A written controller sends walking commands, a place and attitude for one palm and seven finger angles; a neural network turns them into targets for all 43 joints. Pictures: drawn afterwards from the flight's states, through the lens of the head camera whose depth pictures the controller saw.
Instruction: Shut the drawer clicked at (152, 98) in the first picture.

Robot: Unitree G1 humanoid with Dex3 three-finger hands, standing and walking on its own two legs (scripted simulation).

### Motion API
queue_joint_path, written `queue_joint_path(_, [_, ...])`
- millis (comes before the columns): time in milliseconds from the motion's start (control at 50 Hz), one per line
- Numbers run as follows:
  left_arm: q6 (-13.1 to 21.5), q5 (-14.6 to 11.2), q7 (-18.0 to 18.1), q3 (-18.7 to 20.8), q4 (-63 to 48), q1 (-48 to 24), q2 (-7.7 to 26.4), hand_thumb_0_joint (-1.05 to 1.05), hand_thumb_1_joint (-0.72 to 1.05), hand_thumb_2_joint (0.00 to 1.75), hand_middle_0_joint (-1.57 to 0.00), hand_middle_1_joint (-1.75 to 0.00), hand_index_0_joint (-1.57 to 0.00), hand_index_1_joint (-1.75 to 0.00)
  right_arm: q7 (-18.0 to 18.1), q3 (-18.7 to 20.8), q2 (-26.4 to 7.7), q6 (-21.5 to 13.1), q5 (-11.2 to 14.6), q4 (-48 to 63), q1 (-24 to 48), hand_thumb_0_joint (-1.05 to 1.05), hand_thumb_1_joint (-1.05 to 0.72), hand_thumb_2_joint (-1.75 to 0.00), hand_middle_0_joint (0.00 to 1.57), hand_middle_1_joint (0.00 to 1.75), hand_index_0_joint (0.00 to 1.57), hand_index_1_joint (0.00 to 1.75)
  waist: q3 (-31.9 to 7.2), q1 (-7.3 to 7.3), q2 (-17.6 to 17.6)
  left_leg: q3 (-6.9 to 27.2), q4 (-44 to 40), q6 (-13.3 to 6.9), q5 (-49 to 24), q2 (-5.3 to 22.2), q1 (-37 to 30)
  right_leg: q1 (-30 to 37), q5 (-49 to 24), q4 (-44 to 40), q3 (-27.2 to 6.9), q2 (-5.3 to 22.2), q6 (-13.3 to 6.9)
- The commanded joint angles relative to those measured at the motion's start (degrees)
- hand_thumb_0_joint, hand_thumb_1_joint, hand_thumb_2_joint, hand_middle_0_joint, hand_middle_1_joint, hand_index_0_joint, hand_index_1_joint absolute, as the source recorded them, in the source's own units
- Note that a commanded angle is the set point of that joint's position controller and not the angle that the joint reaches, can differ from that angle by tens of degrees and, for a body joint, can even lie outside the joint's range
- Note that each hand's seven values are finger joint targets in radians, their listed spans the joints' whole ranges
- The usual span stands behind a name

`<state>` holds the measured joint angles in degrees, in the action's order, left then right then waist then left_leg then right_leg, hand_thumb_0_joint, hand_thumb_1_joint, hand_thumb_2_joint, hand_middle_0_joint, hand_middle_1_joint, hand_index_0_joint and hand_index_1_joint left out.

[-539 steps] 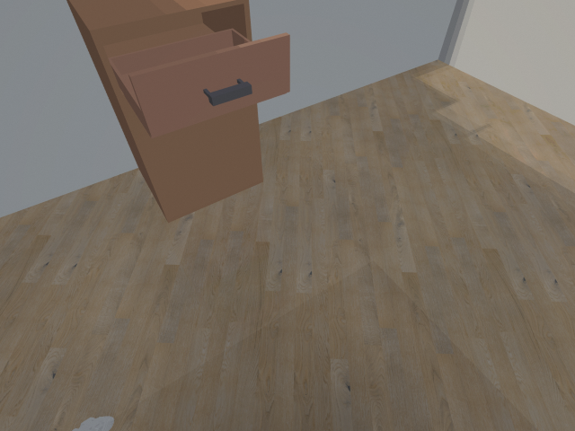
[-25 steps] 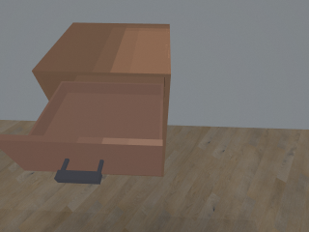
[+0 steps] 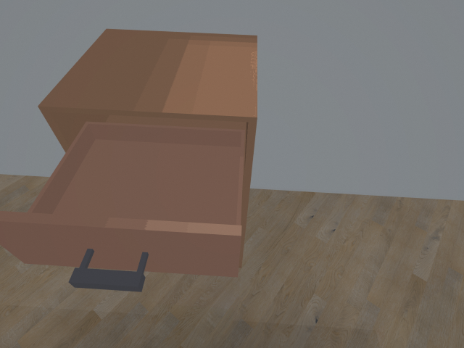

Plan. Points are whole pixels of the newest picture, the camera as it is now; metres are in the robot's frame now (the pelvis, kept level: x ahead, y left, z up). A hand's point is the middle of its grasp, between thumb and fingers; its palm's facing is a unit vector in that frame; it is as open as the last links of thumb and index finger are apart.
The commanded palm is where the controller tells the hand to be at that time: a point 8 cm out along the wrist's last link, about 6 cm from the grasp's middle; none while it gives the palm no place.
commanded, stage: come to a stop and stand still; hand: left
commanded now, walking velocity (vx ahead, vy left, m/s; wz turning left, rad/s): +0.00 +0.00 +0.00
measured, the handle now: (112, 267) +0.26 +0.24 -0.03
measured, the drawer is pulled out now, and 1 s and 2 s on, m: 0.30 0.30 0.30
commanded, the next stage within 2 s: look again from close up in 0.16 s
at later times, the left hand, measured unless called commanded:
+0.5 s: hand out of the picture -0.01 +0.19 -0.19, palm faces +0.00 -0.98 -0.19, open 7.4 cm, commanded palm none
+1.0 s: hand out of the picture +0.13 +0.22 -0.07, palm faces +0.19 -0.97 -0.17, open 7.2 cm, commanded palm +0.08 +0.26 -0.06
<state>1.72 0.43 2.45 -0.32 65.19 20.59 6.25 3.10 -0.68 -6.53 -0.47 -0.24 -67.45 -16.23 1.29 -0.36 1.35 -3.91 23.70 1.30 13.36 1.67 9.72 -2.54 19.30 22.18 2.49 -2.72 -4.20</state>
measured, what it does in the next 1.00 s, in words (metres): stands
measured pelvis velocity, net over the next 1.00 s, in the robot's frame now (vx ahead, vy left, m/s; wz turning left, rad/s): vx -0.02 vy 0.04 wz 0.00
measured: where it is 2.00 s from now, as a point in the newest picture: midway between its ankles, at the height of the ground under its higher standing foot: outside the picture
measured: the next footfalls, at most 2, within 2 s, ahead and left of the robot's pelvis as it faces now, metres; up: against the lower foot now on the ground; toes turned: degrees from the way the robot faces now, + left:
none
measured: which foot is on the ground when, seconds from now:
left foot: down 0.00-1.00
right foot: down 0.00-1.00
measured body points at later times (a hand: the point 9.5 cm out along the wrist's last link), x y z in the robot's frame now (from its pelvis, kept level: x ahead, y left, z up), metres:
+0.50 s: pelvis -0.01 +0.02 -0.01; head -0.01 +0.03 +0.44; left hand -0.01 +0.24 -0.17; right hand +0.02 -0.21 -0.16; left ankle -0.01 +0.13 -0.74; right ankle -0.08 -0.06 -0.74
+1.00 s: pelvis -0.02 +0.04 -0.01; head -0.01 +0.04 +0.44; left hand +0.11 +0.27 -0.06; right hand +0.04 -0.20 -0.14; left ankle -0.01 +0.13 -0.74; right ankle -0.08 -0.06 -0.74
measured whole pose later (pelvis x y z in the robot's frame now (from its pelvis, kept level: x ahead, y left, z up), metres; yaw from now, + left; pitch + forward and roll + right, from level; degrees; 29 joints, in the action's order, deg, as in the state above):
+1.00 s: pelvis -0.02 +0.04 -0.01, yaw +0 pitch +3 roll +2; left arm 2.7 -7.0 4.9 1.6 11.0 29.4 10.1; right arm 2.7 0.2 -11.1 -12.7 1.0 -49.5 -19.6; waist -1.9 1.7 1.1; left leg -3.3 30.9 -2.7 14.7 -3.6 19.1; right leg -15.2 22.5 36.2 2.5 1.7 -1.3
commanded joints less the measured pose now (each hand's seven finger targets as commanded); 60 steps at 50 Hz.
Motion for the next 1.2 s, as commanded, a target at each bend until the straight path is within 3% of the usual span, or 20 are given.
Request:
queue_joint_path(0, [0.1, 0.2, 0.4, 0.8, -0.4, 6.9, 4.6, 0.0, 0.9, 0.9, -0.2, -0.3, -0.2, -0.3, -0.1, 0.5, -4.0, -0.6, -0.1, 1.6, -4.1, 0.0, -0.9, -0.9, 0.2, 0.3, 0.2, 0.3, 3.1, -0.05, 0.9, 3.4, -1.2, -2.9, -13.7, 4.3, -3.2, -5.7, -28.3, -3.3, -5.8, 8.6, 2.7])
queue_joint_path(220, [0.0, 0.2, 0.4, 0.9, -0.4, 6.9, 5.2, 0.0, 0.9, 0.9, -0.2, -0.3, -0.2, -0.3, -0.1, 0.5, -4.7, -0.4, -0.1, 2.2, -3.3, 0.0, -0.9, -0.9, 0.2, 0.3, 0.2, 0.3, 3.8, -0.16, 0.0, 3.3, -0.8, -2.7, -13.0, 4.1, -3.2, -5.5, -30.1, -3.6, -6.0, 8.9, 3.0])
queue_joint_path(240, [2.4, 1.4, 2.7, 0.9, -0.2, 8.9, 7.6, 0.0, 0.9, 0.9, -0.2, -0.3, -0.2, -0.3, -1.1, 0.9, -7.2, -1.4, 0.0, 7.3, 3.7, 0.0, -0.9, -0.9, 0.2, 0.3, 0.2, 0.3, 7.5, -1.55, -0.2, -0.9, 15.7, -1.0, -11.6, 2.8, 5.4, -10.1, -61.0, -3.5, -11.6, 13.1, 8.4])
queue_joint_path(260, [2.5, 1.1, 2.3, 1.8, -2.9, 7.9, 10.1, 0.0, 0.9, 0.9, -0.2, -0.3, -0.2, -0.3, -1.4, 0.9, -3.7, -0.5, 0.0, 9.4, 1.0, 0.0, -0.9, -0.9, 0.2, 0.3, 0.2, 0.3, 4.9, 0.93, 2.6, 3.2, 18.2, -2.5, 6.9, 0.4, 10.3, -4.6, -65.9, -0.3, -12.0, 15.6, 6.7])
queue_joint_path(300, [2.3, 0.9, 1.5, 1.2, -5.4, 3.7, 9.5, 0.0, 0.9, 0.9, -0.2, -0.3, -0.2, -0.3, -1.6, 1.4, -4.4, -0.6, -0.2, 10.1, -2.4, 0.0, -0.9, -0.9, 0.2, 0.3, 0.2, 0.3, -3.2, 2.49, 2.1, 1.3, 15.0, -2.8, 6.6, 0.5, 8.4, -0.7, -61.9, 4.7, -9.3, 13.9, -0.7])
queue_joint_path(320, [2.4, 0.7, 1.5, 1.1, -6.5, 3.0, 9.2, 0.0, 0.9, 0.9, -0.2, -0.3, -0.2, -0.3, -1.6, 1.5, -4.6, -0.8, -0.1, 10.2, -3.9, 0.0, -0.9, -0.9, 0.2, 0.3, 0.2, 0.3, -6.0, 3.14, 3.9, 1.1, 11.4, -2.8, 3.5, -0.5, 5.3, -0.9, -57.7, 6.7, -8.6, 12.7, -1.4])
queue_joint_path(400, [0.3, 0.3, 1.2, 0.8, -8.1, 3.2, 7.3, 0.0, 0.9, 0.9, -0.2, -0.3, -0.2, -0.3, -0.9, 1.7, -7.7, -1.1, -0.3, 10.4, -3.5, 0.0, -0.9, -0.9, 0.2, 0.3, 0.2, 0.3, -1.3, 1.08, -4.8, 5.8, 7.7, -5.0, -15.0, 4.5, 1.4, -9.4, -26.3, 6.2, -7.6, 7.1, 0.9])
queue_joint_path(440, [-0.6, 0.4, 1.1, 0.7, -7.9, 3.2, 7.4, 0.0, 0.9, 0.9, -0.2, -0.3, -0.2, -0.3, -0.9, 1.3, -7.5, -0.7, -0.4, 10.9, -1.9, 0.0, -0.9, -0.9, 0.2, 0.3, 0.2, 0.3, 3.6, 0.21, -5.9, 8.5, 5.1, -5.3, -10.6, 5.0, 5.8, -10.8, -11.6, 3.7, -7.3, 5.7, 0.6])
queue_joint_path(520, [-1.1, 0.5, 0.6, 0.4, -8.6, 1.3, 7.9, 0.0, 0.9, 0.9, -0.2, -0.3, -0.2, -0.3, -1.3, 1.2, -8.2, -0.7, -0.7, 11.1, -2.1, 0.0, -0.9, -0.9, 0.2, 0.3, 0.2, 0.3, 5.9, 0.11, -3.4, 9.7, 1.0, -5.3, -1.7, 4.3, 7.1, -12.6, -2.4, 2.0, -7.5, 5.3, 0.6])
queue_joint_path(820, [-1.1, 0.1, 0.2, 0.3, -8.7, 1.0, 9.4, 0.0, 0.9, 0.9, -0.2, -0.3, -0.2, -0.3, -1.4, 0.8, -9.3, -1.7, -0.4, 8.5, -2.9, 0.0, -0.9, -0.9, 0.2, 0.3, 0.2, 0.3, 0.4, -0.3, -2.1, 9.0, -0.4, -5.4, -13.7, 4.4, -0.2, -9.8, -9.3, 1.9, -7.1, 7.0, 1.6])
queue_joint_path(840, [0.3, 1.0, 2.1, 0.4, -6.9, 2.5, 9.5, 0.0, 0.9, 0.9, -0.2, -0.3, -0.2, -0.3, -1.8, 0.9, -10.9, -1.4, 0.1, 12.0, 1.6, 0.0, -0.9, -0.9, 0.2, 0.3, 0.2, 0.3, 5.6, -0.73, 1.4, 7.5, 9.0, -3.7, -17.0, 5.0, 5.9, -12.1, -20.7, -1.3, -8.2, 9.2, 2.9])
queue_joint_path(860, [11.2, -9.1, 2.1, 11.9, -94.4, -37.3, 25.0, 0.0, 0.9, 0.9, -0.22, -0.32, -0.22, -0.32, -0.1, 4.6, -19.8, -9.8, 2.9, 31.1, 0.4, 0.0, -0.9, -0.9, 0.2, 0.3, 0.2, 0.3, -24.4, 6.13, -8.5, 6.5, 3.6, -3.4, -24.5, -1.2, -11.2, -12.8, -25.7, 5.3, -2.5, 4.1, 1.6])
queue_joint_path(880, [9.7, -5.4, 3.3, 9.9, -82.5, -9.8, 20.6, 0.0, 0.9, 0.9, -0.24, -0.34, -0.24, -0.34, 1.9, 1.9, -14.3, -15.8, 1.4, 27.5, 3.8, 0.0, -0.9, -0.9, 0.2, 0.3, 0.2, 0.3, -27.3, -0.25, -18.5, 8.3, 2.9, -2.5, -34.2, 3.2, -21.7, -14.6, -15.4, 11.7, -0.6, 2.4, 1.5])
queue_joint_path(900, [3.1, -7.7, 4.9, 1.8, -72.8, 7.6, 7.7, 0.0, 0.9, 0.9, -0.26, -0.37, -0.26, -0.37, 1.2, 2.2, -12.3, -17.7, 1.7, 26.0, 3.8, 0.0, -0.9, -0.9, 0.2, 0.3, 0.2, 0.3, -20.8, 2.22, -16.8, 9.7, 0.9, 0.5, -33.7, 2.3, -15.5, -20.5, -3.8, 16.4, 2.3, 1.9, 2.9])
queue_joint_path(920, [1.9, -8.3, 4.1, -0.4, -68.5, 6.1, 2.3, 0.0, 0.9, 0.9, -0.28, -0.39, -0.28, -0.39, 0.4, 2.7, -12.5, -17.8, 2.1, 24.5, 1.3, 0.0, -0.9, -0.9, 0.2, 0.3, 0.2, 0.3, -11.2, 3.69, -8.7, 9.6, 1.8, 0.0, -29.8, 2.3, -9.0, -24.8, -0.3, 16.9, 2.2, 2.4, 3.6])
queue_joint_path(940, [4.3, -8.8, 2.8, 0.1, -70.8, 2.1, 3.1, 0.0, 0.9, 0.9, -0.3, -0.41, -0.3, -0.41, -0.2, 3.9, -13.7, -17.8, 1.3, 27.7, 2.9, 0.0, -0.9, -0.9, 0.2, 0.3, 0.2, 0.3, -4.0, 4.28, -3.7, 9.6, 5.1, -0.9, -21.2, 1.6, -1.5, -27.6, 1.3, 13.9, 3.2, 2.3, 3.5])
queue_joint_path(980, [10.7, -9.8, -1.1, 4.9, -63.5, 12.6, 4.0, 0.0, 0.9, 0.9, -0.34, -0.45, -0.34, -0.45, -1.0, 5.1, -14.8, -17.0, 0.2, 31.2, 5.4, 0.0, -0.9, -0.9, 0.2, 0.3, 0.2, 0.3, -3.5, 1.84, 5.4, 8.1, 11.9, -1.5, -7.6, -0.2, 10.2, -29.6, -1.9, 12.6, 5.0, 1.7, 2.9])
queue_joint_path(1040, [22.5, -12.1, -8.9, 7.6, -62.4, 24.2, 3.7, 0.0, 0.9, 0.9, -0.4, -0.52, -0.4, -0.52, -2.4, 6.1, -14.3, -15.8, -0.1, 36.8, 9.4, 0.0, -0.9, -0.9, 0.2, 0.3, 0.2, 0.3, -13.5, -2.38, 10.6, 5.2, 21.6, -1.4, -12.5, -1.1, 19.1, -30.4, -12.7, 22.9, 3.8, 1.5, 2.8])
queue_joint_path(1100, [32.0, -12.8, -11.1, 9.8, -78.6, 17.4, 9.2, 0.0, 0.9, 0.9, -0.46, -0.58, -0.46, -0.58, -3.2, 6.2, -13.2, -16.1, -0.3, 40.6, 9.7, 0.0, -0.9, -0.9, 0.2, 0.3, 0.2, 0.3, -19.7, -2.95, -7.2, 4.0, 26.2, -1.6, -9.3, -1.1, 19.5, -34.5, -8.2, 27.8, 0.7, 1.7, 2.1])
queue_joint_path(1180, [39.5, -14.1, -12.6, 11.6, -84.9, 9.8, 11.8, 0.0, 0.9, 0.9, -0.54, -0.67, -0.54, -0.67, -2.5, 5.8, -12.2, -15.4, 0.4, 42.7, 10.6, 0.0, -0.9, -0.9, 0.2, 0.3, 0.2, 0.3, -17.1, 0.19, -8.1, 4.8, 31.7, -2.5, 0.0, -1.0, 27.2, -41.8, 0.1, 29.5, -2.2, 1.5, 1.7])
